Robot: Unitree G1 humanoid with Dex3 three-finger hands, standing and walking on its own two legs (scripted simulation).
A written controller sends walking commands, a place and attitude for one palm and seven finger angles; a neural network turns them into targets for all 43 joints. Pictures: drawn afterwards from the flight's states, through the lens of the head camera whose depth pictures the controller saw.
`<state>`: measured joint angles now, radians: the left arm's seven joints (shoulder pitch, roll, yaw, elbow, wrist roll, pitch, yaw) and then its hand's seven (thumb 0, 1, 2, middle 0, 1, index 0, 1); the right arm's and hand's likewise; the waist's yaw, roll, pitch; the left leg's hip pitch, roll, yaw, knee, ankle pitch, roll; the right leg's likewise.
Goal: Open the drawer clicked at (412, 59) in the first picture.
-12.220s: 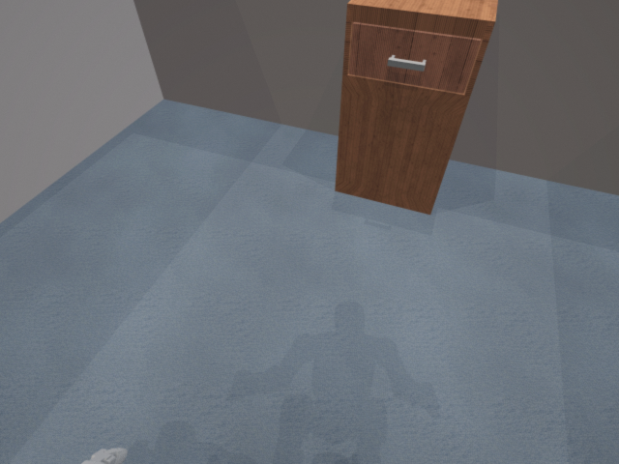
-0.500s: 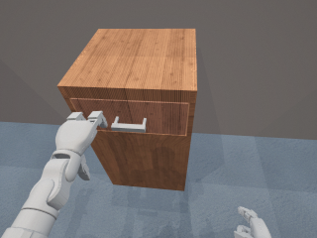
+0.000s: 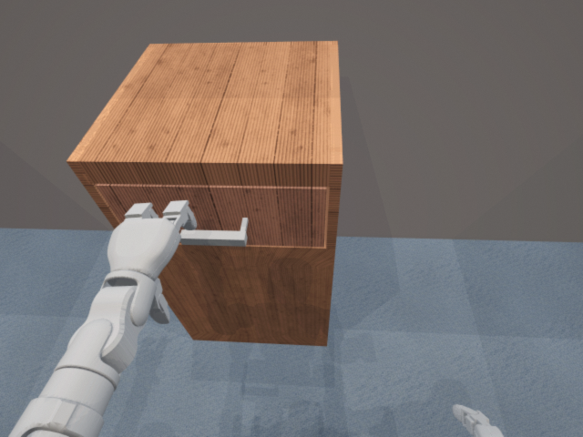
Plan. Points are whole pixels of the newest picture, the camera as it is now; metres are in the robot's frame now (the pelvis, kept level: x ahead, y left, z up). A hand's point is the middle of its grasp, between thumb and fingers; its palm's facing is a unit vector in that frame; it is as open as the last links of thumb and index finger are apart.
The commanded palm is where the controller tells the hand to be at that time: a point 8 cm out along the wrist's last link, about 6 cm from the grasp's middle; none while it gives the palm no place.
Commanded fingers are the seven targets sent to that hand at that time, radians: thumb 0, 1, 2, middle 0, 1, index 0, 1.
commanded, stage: move the hooked fingers above the handle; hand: left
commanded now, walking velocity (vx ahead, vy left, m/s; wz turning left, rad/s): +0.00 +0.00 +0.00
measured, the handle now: (215, 229) +0.48 +0.20 -0.07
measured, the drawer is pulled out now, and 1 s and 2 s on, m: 0.00 0.00 0.00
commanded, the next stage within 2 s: none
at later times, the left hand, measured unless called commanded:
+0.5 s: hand (192, 248) +0.39 +0.20 +0.01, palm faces -0.02 -0.04 -1.00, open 13.8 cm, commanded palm +0.37 +0.21 +0.07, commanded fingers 0.00 -0.50 0.30 -0.30 -1.20 -0.30 -1.20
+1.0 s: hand (214, 233) +0.44 +0.18 -0.01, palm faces -0.02 -0.04 -1.00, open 13.8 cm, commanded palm +0.40 +0.19 +0.05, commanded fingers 0.00 -0.50 0.30 -0.30 -1.20 -0.30 -1.20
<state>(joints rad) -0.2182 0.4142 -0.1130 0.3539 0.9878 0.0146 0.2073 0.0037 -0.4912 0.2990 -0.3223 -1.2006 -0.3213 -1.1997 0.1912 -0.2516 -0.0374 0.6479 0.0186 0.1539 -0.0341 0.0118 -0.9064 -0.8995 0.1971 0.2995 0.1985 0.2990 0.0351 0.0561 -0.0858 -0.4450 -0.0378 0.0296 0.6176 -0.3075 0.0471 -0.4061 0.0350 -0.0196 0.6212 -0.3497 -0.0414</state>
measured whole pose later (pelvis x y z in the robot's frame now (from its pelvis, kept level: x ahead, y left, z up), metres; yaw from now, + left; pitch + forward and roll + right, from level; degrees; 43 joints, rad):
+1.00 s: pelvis +0.00 +0.01 -0.02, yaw -1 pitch +16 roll -1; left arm -0.62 0.32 -0.11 0.93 1.08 0.04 0.41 0.00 -0.49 0.30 -0.32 -1.20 -0.32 -1.20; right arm 0.32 -0.24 -0.07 0.70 0.00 0.17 -0.01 0.01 -0.91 -0.90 0.20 0.30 0.20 0.30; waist -0.07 0.06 -0.17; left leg -0.69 -0.02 0.05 0.77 -0.37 0.05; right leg -0.65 0.05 -0.01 0.76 -0.39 -0.04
